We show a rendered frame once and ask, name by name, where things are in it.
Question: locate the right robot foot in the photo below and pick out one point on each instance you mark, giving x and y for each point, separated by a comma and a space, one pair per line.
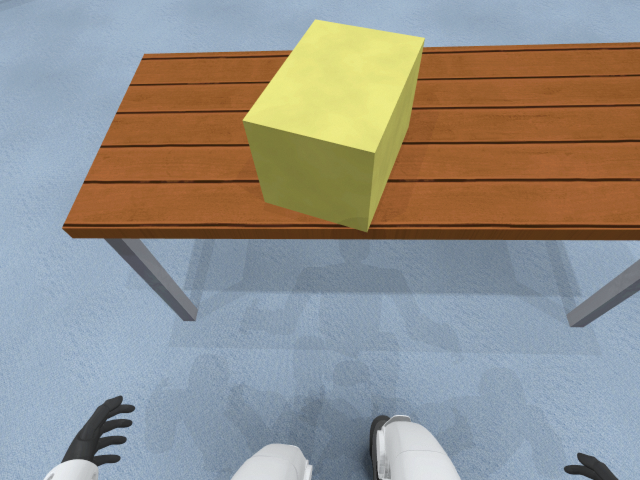
376, 425

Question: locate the robot left hand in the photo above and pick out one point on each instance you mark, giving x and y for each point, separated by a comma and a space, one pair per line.
87, 441

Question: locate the left robot thigh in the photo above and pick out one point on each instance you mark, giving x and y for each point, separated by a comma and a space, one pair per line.
275, 462

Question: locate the left robot forearm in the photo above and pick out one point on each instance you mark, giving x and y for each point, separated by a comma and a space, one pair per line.
76, 469

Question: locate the carton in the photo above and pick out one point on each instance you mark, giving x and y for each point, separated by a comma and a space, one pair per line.
326, 131

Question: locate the table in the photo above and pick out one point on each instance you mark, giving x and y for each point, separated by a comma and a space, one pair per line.
507, 142

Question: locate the robot right hand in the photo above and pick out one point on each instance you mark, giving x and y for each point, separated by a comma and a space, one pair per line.
593, 468

